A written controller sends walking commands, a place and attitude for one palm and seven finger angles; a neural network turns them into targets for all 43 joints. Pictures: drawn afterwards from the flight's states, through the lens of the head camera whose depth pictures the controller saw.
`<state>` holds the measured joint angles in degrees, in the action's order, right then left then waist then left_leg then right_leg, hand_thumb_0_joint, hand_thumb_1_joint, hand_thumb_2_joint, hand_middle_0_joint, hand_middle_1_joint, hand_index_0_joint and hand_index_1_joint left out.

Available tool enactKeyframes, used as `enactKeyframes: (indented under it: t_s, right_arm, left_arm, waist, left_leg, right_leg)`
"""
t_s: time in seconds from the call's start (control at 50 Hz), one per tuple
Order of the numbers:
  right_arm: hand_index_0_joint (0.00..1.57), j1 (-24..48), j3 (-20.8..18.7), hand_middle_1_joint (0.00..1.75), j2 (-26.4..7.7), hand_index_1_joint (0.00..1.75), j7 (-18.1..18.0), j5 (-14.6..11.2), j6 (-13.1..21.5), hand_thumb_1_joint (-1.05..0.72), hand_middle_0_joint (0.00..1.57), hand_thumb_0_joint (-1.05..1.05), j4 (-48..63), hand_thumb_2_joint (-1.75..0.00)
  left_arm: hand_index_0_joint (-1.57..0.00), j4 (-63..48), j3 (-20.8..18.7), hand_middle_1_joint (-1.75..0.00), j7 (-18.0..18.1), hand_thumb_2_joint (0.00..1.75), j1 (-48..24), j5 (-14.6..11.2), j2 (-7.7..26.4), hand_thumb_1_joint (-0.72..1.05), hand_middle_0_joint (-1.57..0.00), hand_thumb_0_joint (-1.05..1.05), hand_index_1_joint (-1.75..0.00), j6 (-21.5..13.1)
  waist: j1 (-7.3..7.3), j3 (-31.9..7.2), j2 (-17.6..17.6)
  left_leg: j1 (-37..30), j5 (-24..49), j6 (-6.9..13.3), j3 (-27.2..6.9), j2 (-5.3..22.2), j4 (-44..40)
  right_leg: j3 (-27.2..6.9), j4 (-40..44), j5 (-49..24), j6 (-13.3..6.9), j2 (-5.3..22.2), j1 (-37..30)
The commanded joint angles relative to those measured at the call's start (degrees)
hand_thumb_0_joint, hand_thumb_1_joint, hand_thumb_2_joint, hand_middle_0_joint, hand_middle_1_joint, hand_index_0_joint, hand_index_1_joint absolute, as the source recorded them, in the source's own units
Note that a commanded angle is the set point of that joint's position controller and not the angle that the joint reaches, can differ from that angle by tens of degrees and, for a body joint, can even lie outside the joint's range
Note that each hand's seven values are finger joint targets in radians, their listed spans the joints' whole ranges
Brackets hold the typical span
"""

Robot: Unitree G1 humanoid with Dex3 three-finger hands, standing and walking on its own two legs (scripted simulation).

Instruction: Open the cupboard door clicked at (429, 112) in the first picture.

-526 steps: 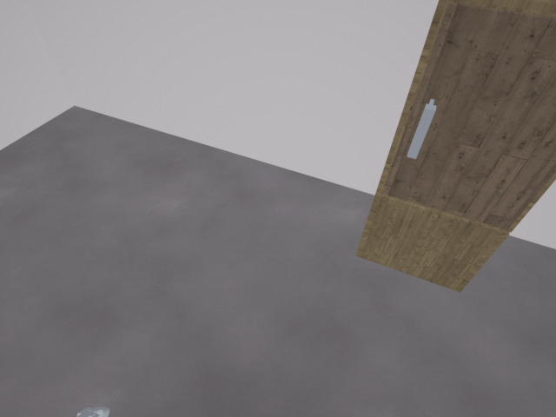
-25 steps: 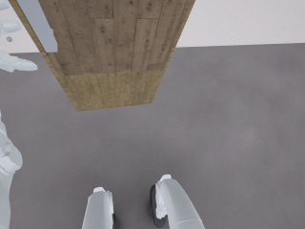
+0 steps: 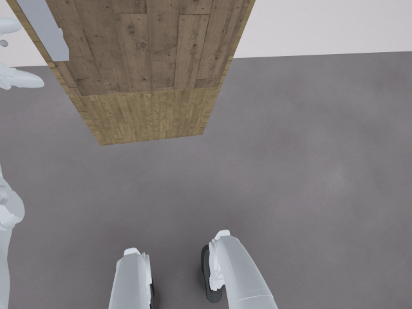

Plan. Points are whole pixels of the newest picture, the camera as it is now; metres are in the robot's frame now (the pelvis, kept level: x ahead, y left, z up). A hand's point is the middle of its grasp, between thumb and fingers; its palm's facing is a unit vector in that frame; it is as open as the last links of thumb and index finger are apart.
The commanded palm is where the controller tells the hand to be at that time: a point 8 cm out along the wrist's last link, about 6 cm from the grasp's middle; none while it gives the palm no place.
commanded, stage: slide the fingers in behind the handle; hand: left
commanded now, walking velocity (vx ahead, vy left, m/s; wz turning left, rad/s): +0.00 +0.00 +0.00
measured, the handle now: (42, 9) +0.61 +0.21 +0.07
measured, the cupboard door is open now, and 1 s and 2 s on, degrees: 0 0 1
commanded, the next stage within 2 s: close the thumb around the handle in 1.52 s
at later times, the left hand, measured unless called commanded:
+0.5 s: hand (23, 42) +0.56 +0.23 +0.06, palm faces +0.05 -1.00 -0.03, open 14.0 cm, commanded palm +0.54 +0.25 +0.06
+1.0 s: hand (46, 43) +0.56 +0.21 +0.06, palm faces +0.06 -1.00 -0.02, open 14.0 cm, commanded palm +0.54 +0.23 +0.06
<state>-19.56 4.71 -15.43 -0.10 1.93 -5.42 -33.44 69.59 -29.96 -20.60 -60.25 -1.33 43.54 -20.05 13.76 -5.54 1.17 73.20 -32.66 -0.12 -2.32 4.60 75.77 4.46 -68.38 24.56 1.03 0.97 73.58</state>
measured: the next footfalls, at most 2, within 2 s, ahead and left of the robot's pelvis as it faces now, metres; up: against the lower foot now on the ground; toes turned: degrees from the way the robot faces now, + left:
none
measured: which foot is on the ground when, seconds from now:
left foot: down 0.00-1.00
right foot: down 0.00-1.00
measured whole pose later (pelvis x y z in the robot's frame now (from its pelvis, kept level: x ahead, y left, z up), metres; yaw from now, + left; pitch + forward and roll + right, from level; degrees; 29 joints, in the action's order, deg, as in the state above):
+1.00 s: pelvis +0.01 +0.00 +0.01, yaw +0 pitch +30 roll -4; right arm -20.7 3.7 -14.2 1.6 3.1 -5.1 -34.0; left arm 67.9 -26.1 -12.1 -58.5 -0.9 33.8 -22.1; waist 13.5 -6.5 1.6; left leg 70.7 -33.1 0.2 -1.5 4.2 74.0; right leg 3.6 -67.2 25.1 1.4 1.2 71.5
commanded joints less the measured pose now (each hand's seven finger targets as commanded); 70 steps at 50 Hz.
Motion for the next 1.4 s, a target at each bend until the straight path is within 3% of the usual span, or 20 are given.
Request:
enactKeyframes:
  t_s: [0.0,0.1,0.3,0.32,0.46,0.58,0.62,0.68,0.8,0.84,0.88,0.92,0.98,1.02,1.08,1.18,1.2,1.28,1.34,1.38]
  right_arm:
    - [0.20,-12.79,-4.13,0.30,-11.84,0.30,-0.58,0.01,0.32,-0.90,0.20,0.00,1.42,-0.90]
    - [0.20,-13.33,-4.45,0.30,-11.74,0.30,-0.33,0.25,0.65,-0.90,0.20,0.00,1.06,-0.90]
    - [0.20,-12.95,-4.13,0.30,-11.45,0.30,-0.08,0.32,0.96,-0.90,0.20,0.00,1.20,-0.90]
    - [0.20,-12.91,-4.16,0.30,-11.43,0.30,-0.02,0.41,1.13,-0.90,0.20,0.00,1.04,-0.90]
    - [0.20,-13.55,-4.61,0.30,-11.35,0.30,0.32,0.72,1.00,-0.90,0.20,0.00,0.76,-0.90]
    - [0.20,-13.90,-4.81,0.30,-11.27,0.30,0.47,1.02,0.71,-0.90,0.20,0.00,0.30,-0.90]
    - [0.20,-13.77,-4.89,0.30,-10.99,0.30,0.70,1.05,0.72,-0.90,0.20,0.00,0.29,-0.90]
    - [0.20,-13.85,-4.97,0.30,-10.97,0.30,0.88,1.20,0.62,-0.90,0.20,0.00,0.67,-0.90]
    - [0.20,-13.51,-5.07,0.30,-10.38,0.30,1.20,1.02,0.24,-0.90,0.20,0.00,0.87,-0.90]
    - [0.20,-13.36,-5.10,0.30,-10.48,0.30,1.12,0.97,0.34,-0.90,0.20,0.00,0.96,-0.90]
    - [0.20,-13.48,-5.02,0.30,-10.38,0.30,1.07,1.03,0.36,-0.90,0.20,0.00,0.96,-0.90]
    - [0.20,-13.32,-5.08,0.30,-10.19,0.30,1.12,1.06,0.51,-0.90,0.20,0.00,0.58,-0.90]
    - [0.20,-13.53,-5.24,0.30,-10.19,0.30,1.16,1.20,0.54,-0.90,0.20,0.00,0.51,-0.90]
    - [0.20,-13.52,-5.49,0.30,-10.06,0.30,1.39,1.39,0.68,-0.90,0.20,0.00,-0.18,-0.90]
    - [0.20,-13.74,-5.23,0.30,-10.31,0.30,1.23,1.37,0.57,-0.90,0.20,0.00,0.04,-0.90]
    - [0.20,-13.79,-5.13,0.30,-10.19,0.30,1.36,1.57,0.59,-0.90,0.20,0.00,0.48,-0.90]
    - [0.20,-13.52,-5.25,0.30,-9.95,0.30,1.46,1.59,0.61,-0.90,0.20,0.00,0.40,-0.90]
    - [0.20,-13.94,-5.54,0.30,-10.29,0.30,1.50,1.56,0.45,-0.90,0.20,0.00,0.39,-0.90]
    - [0.20,-13.58,-5.46,0.30,-9.94,0.30,1.60,1.34,0.31,-0.90,0.20,0.00,0.22,-0.90]
    - [0.20,-13.61,-5.30,0.30,-10.20,0.30,1.32,1.27,0.27,-0.90,0.20,0.00,0.27,-0.90]
  left_arm:
    - [-0.30,-12.19,-0.34,-1.20,-0.10,0.30,-23.35,-1.45,14.47,-0.50,-0.30,0.00,-1.20,-2.87]
    - [-0.30,-14.04,-0.59,-1.20,1.34,0.30,-24.18,-1.55,13.58,-0.50,-0.30,0.00,-1.20,-3.51]
    - [-0.30,-11.48,-0.31,-1.20,3.98,0.30,-23.87,-0.39,13.02,-0.50,-0.30,0.00,-1.20,-4.24]
    - [-0.30,-12.30,0.72,-1.20,4.08,0.30,-25.15,-0.61,11.66,-0.50,-0.30,0.00,-1.20,-4.44]
    - [-0.30,-11.61,2.36,-1.20,4.42,0.30,-23.68,-0.86,7.51,-0.50,-0.30,0.00,-1.20,-4.74]
    - [-0.30,-13.61,1.50,-1.20,6.25,0.30,-25.89,-0.52,8.06,-0.50,-0.30,0.00,-1.20,-4.93]
    - [-0.30,-13.14,2.44,-1.20,6.76,0.30,-25.10,-0.29,6.32,-0.50,-0.30,0.00,-1.20,-4.99]
    - [-0.30,-15.14,0.72,-1.20,7.45,0.30,-24.35,-0.25,8.01,-0.50,-0.30,0.00,-1.20,-5.83]
    - [-0.30,-14.09,3.20,-1.20,7.90,0.30,-22.95,-0.60,3.82,-0.50,-0.30,0.00,-1.20,-5.45]
    - [-0.30,-13.87,2.00,-1.20,8.12,0.30,-22.33,-0.93,4.86,-0.50,-0.30,0.00,-1.20,-5.53]
    - [-0.30,-14.40,1.84,-1.20,8.23,0.30,-22.51,-0.59,5.32,-0.50,-0.30,0.00,-1.20,-6.13]
    - [-0.30,-13.41,3.15,-1.20,8.50,0.30,-23.19,-0.57,3.51,-0.50,-0.30,0.00,-1.20,-6.08]
    - [-0.30,-14.91,4.00,-1.20,8.90,0.30,-24.45,-0.43,2.53,-0.50,-0.30,0.00,-1.20,-6.84]
    - [-0.30,-14.30,5.78,-1.20,9.36,0.30,-25.58,-0.72,-0.49,-0.50,-0.30,0.00,-1.20,-6.72]
    - [-0.30,-11.41,4.14,-1.20,10.12,0.30,-25.03,-0.34,1.47,-0.50,-0.30,0.00,-1.20,-6.16]
    - [-0.30,-14.05,3.43,-1.20,11.32,0.30,-26.60,1.23,3.72,-0.50,-0.30,0.00,-1.20,-7.19]
    - [-0.30,-14.15,5.38,-1.20,11.24,0.30,-26.99,1.19,1.16,-0.50,-0.30,0.00,-1.20,-7.32]
    - [-0.30,-15.57,4.16,-1.20,11.07,0.30,-25.90,0.18,1.68,-0.50,-0.30,0.00,-1.20,-7.60]
    - [-0.30,-12.72,6.01,-1.20,11.06,0.30,-23.75,-0.08,-1.38,-0.50,-0.30,0.00,-1.20,-6.56]
    - [-0.30,-11.59,5.02,-1.20,11.59,0.30,-24.86,0.12,0.13,-0.50,-0.30,0.00,-1.20,-6.29]
  waist:
    - [0.37,-34.57,14.33]
    - [0.18,-35.40,14.75]
    - [0.32,-30.85,12.79]
    - [0.97,-31.36,13.17]
    - [0.83,-33.03,14.14]
    - [0.92,-34.72,13.61]
    - [0.92,-34.12,13.36]
    - [-0.05,-36.99,14.37]
    - [0.47,-33.98,12.65]
    - [0.32,-33.98,10.57]
    - [-0.12,-34.82,11.68]
    - [0.65,-32.85,11.07]
    - [0.59,-35.19,12.95]
    - [1.51,-33.81,12.93]
    - [1.27,-32.93,10.62]
    - [0.58,-36.13,13.06]
    - [1.18,-35.79,13.69]
    - [0.34,-38.31,13.68]
    - [0.71,-34.11,10.88]
    - [1.24,-32.25,8.90]
  left_leg:
    - [-24.49,25.56,1.82,-1.74,-1.94,-9.18]
    - [-26.23,25.62,1.56,-2.20,-1.85,-9.65]
    - [-22.48,21.16,1.74,-1.55,-2.13,-10.67]
    - [-22.85,21.28,1.83,-1.52,-2.13,-10.44]
    - [-27.23,25.48,1.24,-2.42,-1.99,-10.30]
    - [-27.44,26.74,1.11,-2.50,-1.98,-9.91]
    - [-27.53,26.89,1.03,-2.47,-2.06,-9.93]
    - [-28.55,29.67,0.94,-2.16,-2.15,-9.61]
    - [-26.77,28.50,1.13,-1.51,-2.30,-10.01]
    - [-24.80,26.72,1.40,-1.02,-2.48,-9.99]
    - [-25.41,27.89,1.20,-1.23,-2.49,-10.03]
    - [-24.58,26.51,1.29,-1.12,-2.47,-9.94]
    - [-27.17,28.36,1.01,-1.51,-2.48,-9.89]
    - [-28.01,28.09,0.93,-1.62,-2.41,-9.73]
    - [-24.85,25.97,1.21,-1.37,-2.66,-9.71]
    - [-26.59,27.95,1.07,-1.49,-2.68,-9.34]
    - [-27.27,27.92,0.99,-1.50,-2.71,-9.39]
    - [-29.16,30.26,0.75,-1.76,-2.61,-9.63]
    - [-26.57,27.37,0.94,-1.33,-2.69,-10.24]
    - [-24.11,24.31,1.34,-1.09,-2.76,-10.40]
  right_leg:
    - [-1.34,6.66,-13.72,-1.73,-3.09,-18.42]
    - [-0.96,6.73,-12.55,-1.85,-3.15,-17.26]
    - [-1.18,7.51,-10.03,-1.86,-3.17,-17.86]
    - [-1.31,7.53,-10.21,-1.77,-3.19,-17.46]
    - [-0.51,6.71,-11.70,-2.17,-3.11,-14.95]
    - [-0.60,6.52,-13.02,-2.02,-3.07,-16.11]
    - [-0.50,6.67,-13.04,-2.05,-3.12,-15.99]
    - [-0.79,6.16,-15.80,-2.18,-3.09,-18.15]
    - [-0.98,6.89,-16.48,-1.99,-3.16,-19.11]
    - [-1.41,7.23,-16.36,-1.84,-3.21,-21.01]
    - [-1.26,6.56,-17.20,-2.04,-3.12,-21.09]
    - [-1.27,6.94,-16.18,-1.89,-3.12,-20.17]
    - [-1.12,6.45,-16.54,-2.09,-3.05,-19.20]
    - [-0.80,6.87,-15.78,-1.96,-3.07,-17.42]
    - [-1.11,6.83,-15.14,-1.91,-3.05,-18.70]
    - [-1.25,5.91,-16.27,-2.13,-3.01,-19.05]
    - [-1.16,6.09,-16.02,-2.05,-2.95,-18.32]
    - [-1.09,6.09,-17.83,-2.13,-3.03,-19.71]
    - [-0.95,6.90,-16.43,-1.94,-3.08,-19.79]
    - [-1.19,7.36,-14.57,-1.72,-3.07,-19.67]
